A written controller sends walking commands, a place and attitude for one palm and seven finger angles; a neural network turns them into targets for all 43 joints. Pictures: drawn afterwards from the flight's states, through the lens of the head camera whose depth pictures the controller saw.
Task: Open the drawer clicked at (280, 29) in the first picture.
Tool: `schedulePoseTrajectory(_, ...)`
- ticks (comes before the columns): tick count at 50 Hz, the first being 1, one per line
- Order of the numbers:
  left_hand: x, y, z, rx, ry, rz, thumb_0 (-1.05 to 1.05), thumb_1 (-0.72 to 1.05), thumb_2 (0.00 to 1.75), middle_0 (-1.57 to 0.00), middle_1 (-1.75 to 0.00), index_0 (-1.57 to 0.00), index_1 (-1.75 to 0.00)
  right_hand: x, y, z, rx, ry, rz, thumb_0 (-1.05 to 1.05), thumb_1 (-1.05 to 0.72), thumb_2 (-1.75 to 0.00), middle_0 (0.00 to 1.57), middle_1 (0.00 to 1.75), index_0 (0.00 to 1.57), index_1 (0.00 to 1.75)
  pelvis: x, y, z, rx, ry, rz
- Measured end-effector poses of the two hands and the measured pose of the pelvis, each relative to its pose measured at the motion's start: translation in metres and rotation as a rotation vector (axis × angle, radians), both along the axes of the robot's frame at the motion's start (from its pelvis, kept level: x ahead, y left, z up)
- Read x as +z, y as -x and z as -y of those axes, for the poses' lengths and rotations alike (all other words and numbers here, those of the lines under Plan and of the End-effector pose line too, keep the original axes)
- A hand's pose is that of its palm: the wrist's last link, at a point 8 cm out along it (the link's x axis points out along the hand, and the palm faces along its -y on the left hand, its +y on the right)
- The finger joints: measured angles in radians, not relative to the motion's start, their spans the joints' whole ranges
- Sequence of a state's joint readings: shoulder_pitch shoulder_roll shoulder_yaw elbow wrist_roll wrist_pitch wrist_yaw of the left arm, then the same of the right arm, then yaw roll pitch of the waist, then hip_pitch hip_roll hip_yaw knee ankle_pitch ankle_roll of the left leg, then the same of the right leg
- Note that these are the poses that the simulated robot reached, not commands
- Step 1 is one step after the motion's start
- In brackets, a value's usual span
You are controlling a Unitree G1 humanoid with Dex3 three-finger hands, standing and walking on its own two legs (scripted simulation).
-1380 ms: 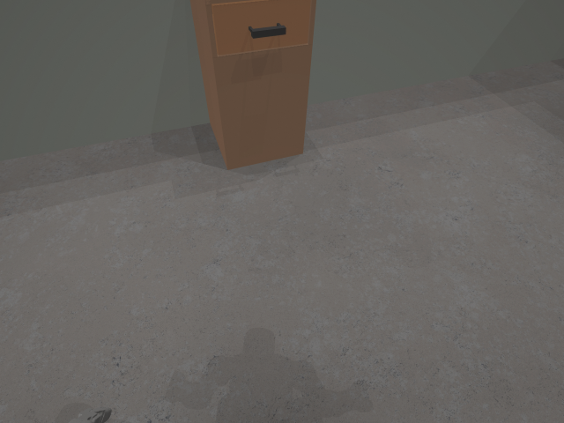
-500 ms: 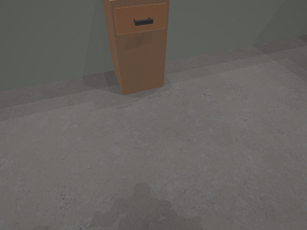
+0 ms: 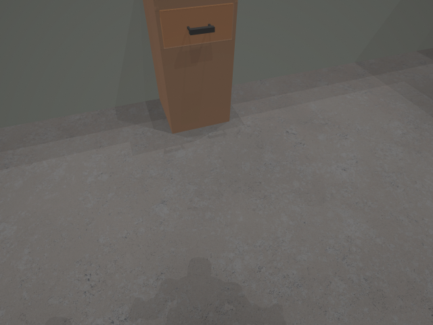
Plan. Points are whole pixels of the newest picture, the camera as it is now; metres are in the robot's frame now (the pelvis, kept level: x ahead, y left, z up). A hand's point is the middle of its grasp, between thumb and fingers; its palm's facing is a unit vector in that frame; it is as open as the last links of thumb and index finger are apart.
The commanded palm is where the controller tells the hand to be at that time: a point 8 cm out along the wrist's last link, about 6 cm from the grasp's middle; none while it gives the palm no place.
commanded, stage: look at it before walking up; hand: left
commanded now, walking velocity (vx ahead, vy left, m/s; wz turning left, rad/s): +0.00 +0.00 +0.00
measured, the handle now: (200, 28) +1.48 +0.17 -0.08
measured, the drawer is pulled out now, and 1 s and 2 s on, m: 0.00 0.00 0.00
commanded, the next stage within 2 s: walk to a spot facing it in 0.16 s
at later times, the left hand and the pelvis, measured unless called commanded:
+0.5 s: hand out of the picture +0.05 +0.21 -0.18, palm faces -0.08 -0.96 -0.26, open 7.4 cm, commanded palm none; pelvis +0.02 -0.01 -0.01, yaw -6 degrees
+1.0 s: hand out of the picture +0.15 +0.17 -0.19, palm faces -0.16 -0.98 -0.15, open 7.4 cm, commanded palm none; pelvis +0.19 -0.01 -0.02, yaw -16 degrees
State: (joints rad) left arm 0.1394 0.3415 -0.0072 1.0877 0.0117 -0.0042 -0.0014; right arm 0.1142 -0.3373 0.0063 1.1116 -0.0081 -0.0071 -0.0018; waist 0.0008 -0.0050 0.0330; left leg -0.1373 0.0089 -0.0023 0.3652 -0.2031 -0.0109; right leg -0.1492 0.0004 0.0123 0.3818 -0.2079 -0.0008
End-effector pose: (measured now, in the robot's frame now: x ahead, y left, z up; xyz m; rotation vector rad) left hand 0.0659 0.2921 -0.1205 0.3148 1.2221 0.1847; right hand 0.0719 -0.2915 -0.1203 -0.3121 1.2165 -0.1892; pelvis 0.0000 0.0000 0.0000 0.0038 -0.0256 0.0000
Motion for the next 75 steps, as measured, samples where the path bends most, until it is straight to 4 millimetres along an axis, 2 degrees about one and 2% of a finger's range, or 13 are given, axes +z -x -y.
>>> schedulePoseTrajectory(18, -0.003, 0.001, 0.003, 0.003, 0.005, -0.009, 0.01, 0.9, 0.9, -0.2, -0.3, -0.2, -0.3, -0.002, -0.001, -0.005, -0.009, -0.006, 0.008, 0.01, -0.9, -0.9, 0.2, 0.3, 0.2, 0.3, -0.001, -0.003, 0.0, -0.021, 0.001, 0.002)
schedulePoseTrajectory(25, -0.021, 0.012, 0.031, -0.02, 0.072, -0.11, 0.01, 0.9, 0.9, -0.2, -0.3, -0.2, -0.3, -0.022, 0.024, -0.02, -0.111, -0.074, -0.015, 0.01, -0.9, -0.9, 0.2, 0.3, 0.2, 0.3, -0.011, -0.023, 0.005, -0.104, -0.008, -0.013)
schedulePoseTrajectory(32, -0.033, -0.003, 0.074, -0.028, 0.109, -0.124, 0.01, 0.9, 0.9, -0.2, -0.3, -0.2, -0.3, -0.047, 0.054, -0.015, -0.211, -0.126, -0.143, 0.01, -0.9, -0.9, 0.2, 0.3, 0.2, 0.3, -0.024, -0.052, 0.027, -0.15, 0.009, -0.01)
schedulePoseTrajectory(34, -0.03, -0.003, 0.084, -0.017, 0.121, -0.138, 0.01, 0.9, 0.9, -0.2, -0.3, -0.2, -0.3, -0.042, 0.046, -0.015, -0.218, -0.131, -0.161, 0.01, -0.91, -0.9, 0.2, 0.3, 0.2, 0.3, -0.018, -0.063, 0.03, -0.161, 0.011, -0.014)
schedulePoseTrajectory(37, -0.023, -0.002, 0.096, -0.026, 0.14, -0.199, 0.01, 0.9, 0.9, -0.2, -0.3, -0.2, -0.3, -0.031, 0.017, -0.015, -0.236, -0.137, -0.114, 0.01, -0.91, -0.9, 0.2, 0.3, 0.2, 0.3, -0.009, -0.081, 0.031, -0.189, 0.005, -0.025)
schedulePoseTrajectory(44, -0.02, -0.026, 0.097, -0.05, 0.163, -0.313, 0.01, 0.9, 0.9, -0.2, -0.3, -0.2, -0.3, -0.016, -0.082, -0.022, -0.254, -0.145, 0.056, 0.01, -0.91, -0.9, 0.2, 0.3, 0.2, 0.3, -0.004, -0.131, 0.023, -0.246, 0.01, -0.043)
schedulePoseTrajectory(48, -0.031, -0.064, 0.081, -0.05, 0.161, -0.331, 0.01, 0.9, 0.9, -0.2, -0.3, -0.2, -0.3, -0.013, -0.148, -0.033, -0.231, -0.139, 0.126, 0.01, -0.91, -0.9, 0.2, 0.3, 0.2, 0.29, -0.011, -0.17, 0.012, -0.269, 0.023, -0.041)
schedulePoseTrajectory(51, -0.049, -0.104, 0.063, -0.065, 0.159, -0.336, 0.01, 0.9, 0.9, -0.2, -0.3, -0.2, -0.3, -0.017, -0.191, -0.041, -0.227, -0.107, 0.193, 0.01, -0.91, -0.9, 0.2, 0.3, 0.2, 0.3, -0.025, -0.206, 0.001, -0.3, 0.035, -0.036)
schedulePoseTrajectory(54, -0.058, -0.16, 0.049, -0.122, 0.147, -0.314, 0.01, 0.9, 0.9, -0.2, -0.3, -0.2, -0.3, -0.016, -0.206, -0.05, -0.268, -0.086, 0.22, 0.01, -0.91, -0.9, 0.2, 0.3, 0.2, 0.3, -0.028, -0.229, -0.007, -0.344, 0.025, -0.018)
schedulePoseTrajectory(59, -0.044, -0.282, 0.049, -0.245, 0.141, -0.156, 0.01, 0.91, 0.9, -0.19, -0.3, -0.2, -0.3, -0.007, -0.184, -0.065, -0.418, -0.076, 0.144, -0.01, -0.93, -0.9, 0.2, 0.3, 0.2, 0.3, -0.011, -0.267, -0.012, -0.394, 0.021, -0.02)
schedulePoseTrajectory(64, -0.026, -0.389, 0.074, -0.343, 0.157, -0.016, 0.01, 0.91, 0.9, -0.19, -0.3, -0.19, -0.3, -0.004, -0.151, -0.071, -0.528, -0.061, 0.01, -0.01, -0.95, -0.9, 0.2, 0.3, 0.2, 0.3, -0.002, -0.306, -0.01, -0.434, 0.013, -0.033)
schedulePoseTrajectory(70, -0.017, -0.48, 0.127, -0.465, 0.186, 0.034, 0.01, 0.91, 0.9, -0.19, -0.3, -0.19, -0.3, -0.006, -0.121, -0.099, -0.656, -0.118, -0.161, 0.0, -0.93, -0.9, 0.2, 0.3, 0.2, 0.3, 0.0, -0.351, 0.005, -0.479, 0.009, -0.034)
schedulePoseTrajectory(75, -0.022, -0.54, 0.19, -0.572, 0.21, 0.028, 0.01, 0.91, 0.9, -0.19, -0.3, -0.19, -0.3, -0.008, -0.113, -0.127, -0.761, -0.203, -0.288, 0.0, -0.92, -0.9, 0.2, 0.3, 0.2, 0.29, -0.005, -0.39, 0.031, -0.519, 0.008, -0.037)
